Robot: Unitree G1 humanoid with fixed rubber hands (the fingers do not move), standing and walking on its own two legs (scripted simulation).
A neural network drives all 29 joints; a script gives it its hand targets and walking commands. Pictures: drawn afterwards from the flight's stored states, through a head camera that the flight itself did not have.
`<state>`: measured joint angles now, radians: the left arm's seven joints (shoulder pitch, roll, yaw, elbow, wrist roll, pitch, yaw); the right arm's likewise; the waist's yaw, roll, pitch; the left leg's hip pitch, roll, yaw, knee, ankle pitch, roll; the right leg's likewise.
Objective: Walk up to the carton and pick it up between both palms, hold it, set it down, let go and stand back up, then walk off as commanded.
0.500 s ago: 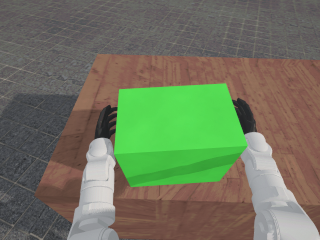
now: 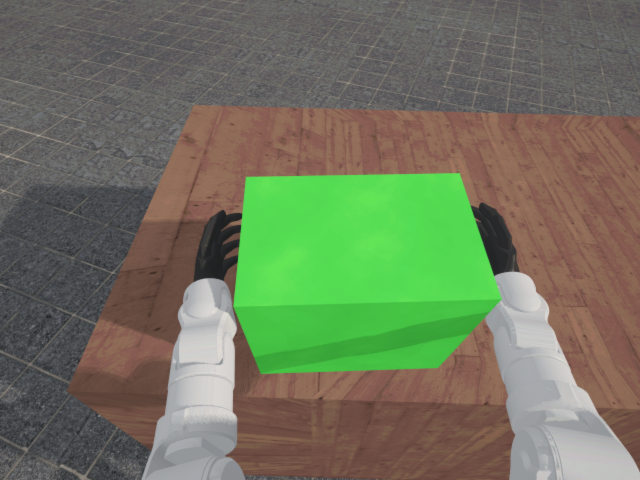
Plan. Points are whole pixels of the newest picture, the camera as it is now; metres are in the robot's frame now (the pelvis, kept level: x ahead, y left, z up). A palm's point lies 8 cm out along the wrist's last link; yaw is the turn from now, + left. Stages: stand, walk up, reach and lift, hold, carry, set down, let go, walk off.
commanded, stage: set down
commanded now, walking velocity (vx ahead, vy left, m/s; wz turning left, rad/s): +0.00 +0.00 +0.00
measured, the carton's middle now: (351, 282) +0.39 -0.03 +0.02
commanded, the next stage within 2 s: none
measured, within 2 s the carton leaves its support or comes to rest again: rests again in 0.56 s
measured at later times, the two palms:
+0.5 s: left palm (214, 273) +0.37 +0.15 +0.06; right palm (495, 264) +0.38 -0.21 +0.07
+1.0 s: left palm (220, 292) +0.38 +0.16 +0.01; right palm (485, 269) +0.39 -0.21 +0.04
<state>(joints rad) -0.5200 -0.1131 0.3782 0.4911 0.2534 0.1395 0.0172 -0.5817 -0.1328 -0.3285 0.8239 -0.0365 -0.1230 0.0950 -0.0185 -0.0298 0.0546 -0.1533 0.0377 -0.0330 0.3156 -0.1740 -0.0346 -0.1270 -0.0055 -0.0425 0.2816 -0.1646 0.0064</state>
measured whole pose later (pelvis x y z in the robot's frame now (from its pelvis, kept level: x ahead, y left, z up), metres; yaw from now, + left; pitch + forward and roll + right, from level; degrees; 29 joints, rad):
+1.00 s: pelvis +0.01 +0.00 +0.00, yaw -3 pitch +4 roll -1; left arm -0.50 0.01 0.26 0.74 0.17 -0.05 0.13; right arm -0.65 -0.21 -0.09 1.04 0.09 -0.25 0.01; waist -0.01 -0.03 0.06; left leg -0.20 0.05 0.01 0.33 -0.20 -0.04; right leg -0.19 0.01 0.00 0.29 -0.17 0.01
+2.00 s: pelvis -0.03 -0.01 -0.01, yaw -3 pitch +5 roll -1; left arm -0.25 0.23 0.04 0.78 -0.20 -0.20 0.07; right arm -0.34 -0.37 0.14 0.92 0.36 -0.27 0.08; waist 0.04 0.00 -0.09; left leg -0.33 0.07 0.01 0.40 -0.16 -0.05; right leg -0.32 0.03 0.00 0.36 -0.13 -0.01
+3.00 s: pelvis -0.03 -0.01 +0.00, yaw -4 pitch +4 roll +0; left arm 0.24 0.22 0.00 0.29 -0.20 -0.06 0.11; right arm 0.26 -0.37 0.03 0.33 0.36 -0.15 0.09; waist 0.02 0.00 -0.06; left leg -0.28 0.07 0.03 0.39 -0.17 -0.04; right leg -0.29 0.03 0.02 0.36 -0.15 -0.01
